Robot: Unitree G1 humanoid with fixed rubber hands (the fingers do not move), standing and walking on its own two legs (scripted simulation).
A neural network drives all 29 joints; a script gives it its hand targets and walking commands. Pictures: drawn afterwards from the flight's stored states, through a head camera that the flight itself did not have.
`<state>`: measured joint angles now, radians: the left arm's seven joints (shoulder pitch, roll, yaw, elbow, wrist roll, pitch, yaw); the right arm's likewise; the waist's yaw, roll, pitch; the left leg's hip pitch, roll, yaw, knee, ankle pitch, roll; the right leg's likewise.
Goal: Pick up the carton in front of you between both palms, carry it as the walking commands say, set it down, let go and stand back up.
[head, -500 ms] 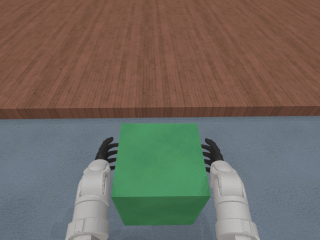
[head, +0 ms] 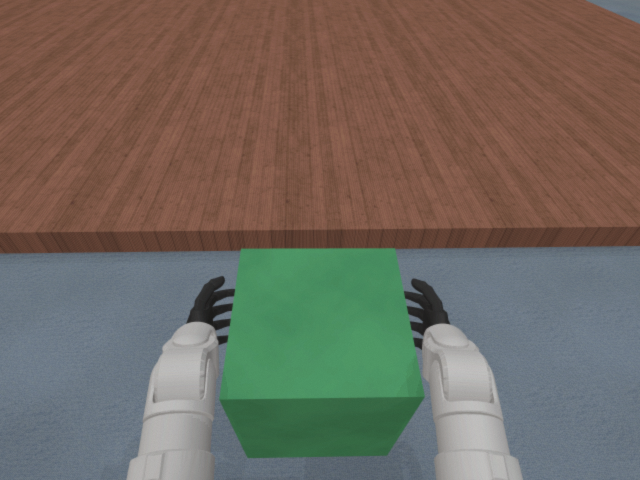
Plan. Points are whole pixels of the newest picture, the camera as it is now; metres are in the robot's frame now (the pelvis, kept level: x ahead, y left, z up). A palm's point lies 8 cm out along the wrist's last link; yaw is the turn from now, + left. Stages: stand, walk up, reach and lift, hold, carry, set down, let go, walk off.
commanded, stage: hold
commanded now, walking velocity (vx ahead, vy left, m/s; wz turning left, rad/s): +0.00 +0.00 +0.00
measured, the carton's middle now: (318, 357) +0.29 +0.00 -0.02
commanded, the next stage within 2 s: carry in 0.56 s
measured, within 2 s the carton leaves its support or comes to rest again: neither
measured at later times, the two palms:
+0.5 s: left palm (202, 334) +0.28 +0.15 +0.05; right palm (435, 336) +0.28 -0.15 +0.05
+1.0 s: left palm (210, 257) +0.39 +0.16 +0.07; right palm (416, 264) +0.39 -0.14 +0.07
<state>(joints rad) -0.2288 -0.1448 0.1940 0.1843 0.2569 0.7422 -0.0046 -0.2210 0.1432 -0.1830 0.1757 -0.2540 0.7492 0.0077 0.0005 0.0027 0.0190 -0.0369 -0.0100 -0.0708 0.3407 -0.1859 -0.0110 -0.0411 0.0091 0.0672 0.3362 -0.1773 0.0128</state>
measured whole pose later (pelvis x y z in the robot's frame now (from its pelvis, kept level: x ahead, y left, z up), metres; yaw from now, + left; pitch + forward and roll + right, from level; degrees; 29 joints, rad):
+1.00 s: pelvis +0.12 +0.01 -0.02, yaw +1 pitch +5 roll -2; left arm -0.22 -0.12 0.13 -0.17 0.09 1.12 0.07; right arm -0.16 0.13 -0.12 -0.25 -0.12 1.14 -0.10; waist 0.00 0.05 -0.17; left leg -0.25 0.07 0.03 0.65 -0.43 -0.01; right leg -0.30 0.00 -0.16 0.51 -0.28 -0.02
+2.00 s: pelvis +0.73 +0.02 +0.00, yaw +2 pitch +4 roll +1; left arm -0.39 -0.13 0.19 -0.46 0.07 1.26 0.11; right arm -0.39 0.13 -0.16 -0.47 -0.10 1.28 -0.10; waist 0.03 0.01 0.02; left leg -0.59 0.07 0.07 0.88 -0.28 0.02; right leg -0.26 -0.04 -0.24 0.40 -0.22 -0.08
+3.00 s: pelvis +0.94 -0.02 -0.01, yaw +1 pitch +5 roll +1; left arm -0.62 -0.04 0.24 -0.01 0.09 1.19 0.12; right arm -0.68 0.00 -0.19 0.05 -0.04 1.21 -0.13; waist -0.01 0.02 0.01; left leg -0.34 0.02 0.06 0.58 -0.37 -0.01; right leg -0.32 0.02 -0.07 0.52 -0.29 -0.07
